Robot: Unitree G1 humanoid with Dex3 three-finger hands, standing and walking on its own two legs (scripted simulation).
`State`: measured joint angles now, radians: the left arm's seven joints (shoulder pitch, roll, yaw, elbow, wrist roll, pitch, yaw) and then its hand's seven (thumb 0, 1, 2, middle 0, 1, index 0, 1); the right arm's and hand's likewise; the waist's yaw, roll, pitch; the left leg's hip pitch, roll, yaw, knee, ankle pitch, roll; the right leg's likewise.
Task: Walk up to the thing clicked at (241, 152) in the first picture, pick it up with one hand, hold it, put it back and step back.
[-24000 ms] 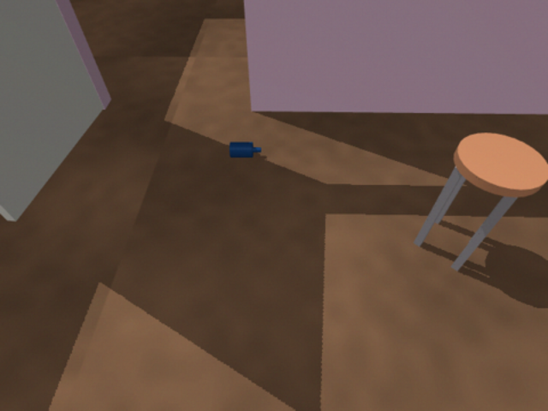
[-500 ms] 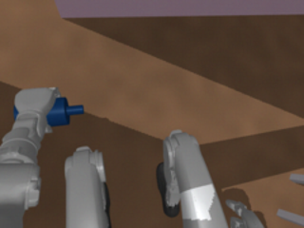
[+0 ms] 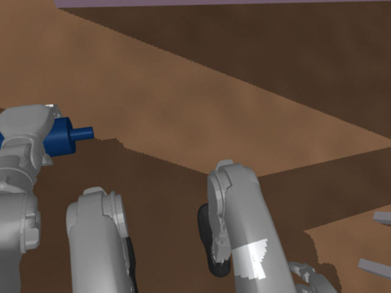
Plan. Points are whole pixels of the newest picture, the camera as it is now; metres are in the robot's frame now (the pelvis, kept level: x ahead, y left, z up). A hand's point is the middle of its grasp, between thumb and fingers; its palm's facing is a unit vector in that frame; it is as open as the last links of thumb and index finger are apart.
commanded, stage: lower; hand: left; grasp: from above
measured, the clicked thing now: (52, 137) +0.45 +0.23 -0.21
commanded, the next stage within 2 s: rest in 0.24 s
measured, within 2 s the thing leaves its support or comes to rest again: neither
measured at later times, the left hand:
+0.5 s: hand (52, 142) +0.45 +0.25 -0.25, palm faces -0.48 -0.04 -0.87, open 10.8 cm
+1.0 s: hand (58, 144) +0.46 +0.25 -0.28, palm faces -0.48 -0.08 -0.87, open 10.8 cm
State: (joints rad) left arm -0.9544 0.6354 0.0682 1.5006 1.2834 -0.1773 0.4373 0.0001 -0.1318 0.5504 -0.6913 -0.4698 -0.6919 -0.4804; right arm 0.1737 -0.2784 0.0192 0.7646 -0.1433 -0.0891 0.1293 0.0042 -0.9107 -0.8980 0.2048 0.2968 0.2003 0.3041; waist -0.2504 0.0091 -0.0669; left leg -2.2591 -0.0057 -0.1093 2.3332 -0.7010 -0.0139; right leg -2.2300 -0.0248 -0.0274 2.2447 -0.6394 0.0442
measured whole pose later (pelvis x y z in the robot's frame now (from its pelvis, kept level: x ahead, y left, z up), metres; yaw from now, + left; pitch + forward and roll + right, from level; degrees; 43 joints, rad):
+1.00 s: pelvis +0.01 +0.00 -0.05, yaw -4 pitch +32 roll -10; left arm -0.97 0.79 0.17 1.65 1.36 -0.24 0.61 0.00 -0.10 0.48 -0.70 -0.44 -0.70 -0.45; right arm 0.14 -0.31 0.10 0.78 -0.24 -0.17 0.26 0.00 -0.90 -0.89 0.20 0.30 0.20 0.30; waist -0.33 -0.06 0.06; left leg -2.36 -0.01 -0.19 2.54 -0.75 -0.02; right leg -2.30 0.00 -0.08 2.39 -0.66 0.06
